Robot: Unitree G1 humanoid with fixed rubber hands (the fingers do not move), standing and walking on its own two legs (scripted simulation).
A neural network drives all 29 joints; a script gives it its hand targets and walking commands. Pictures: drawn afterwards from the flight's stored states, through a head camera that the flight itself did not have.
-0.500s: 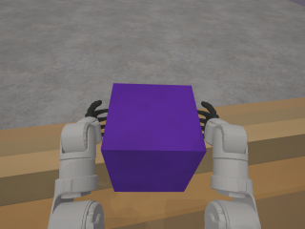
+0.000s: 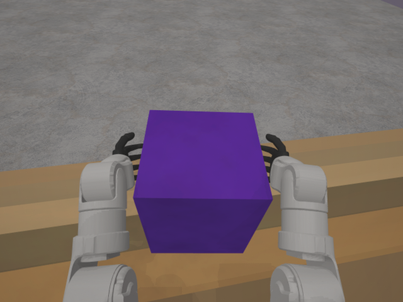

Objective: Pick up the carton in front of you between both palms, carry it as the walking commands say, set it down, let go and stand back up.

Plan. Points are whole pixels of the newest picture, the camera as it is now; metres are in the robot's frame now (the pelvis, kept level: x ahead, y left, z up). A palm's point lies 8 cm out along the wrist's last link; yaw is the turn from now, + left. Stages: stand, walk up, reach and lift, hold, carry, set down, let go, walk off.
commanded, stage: carry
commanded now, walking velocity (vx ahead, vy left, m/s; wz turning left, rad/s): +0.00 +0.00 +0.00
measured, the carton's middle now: (199, 186) +0.34 +0.00 +0.05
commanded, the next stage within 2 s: none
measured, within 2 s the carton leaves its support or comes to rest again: neither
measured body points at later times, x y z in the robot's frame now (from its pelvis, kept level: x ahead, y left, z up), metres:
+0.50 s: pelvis +0.00 +0.00 +0.00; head -0.02 +0.00 +0.45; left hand +0.35 +0.15 +0.12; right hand +0.35 -0.15 +0.12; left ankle +0.04 +0.10 -0.73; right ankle +0.03 -0.09 -0.73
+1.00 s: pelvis +0.03 +0.01 -0.01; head -0.01 +0.01 +0.44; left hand +0.37 +0.16 +0.11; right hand +0.37 -0.14 +0.12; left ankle +0.03 +0.10 -0.73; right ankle +0.03 -0.09 -0.73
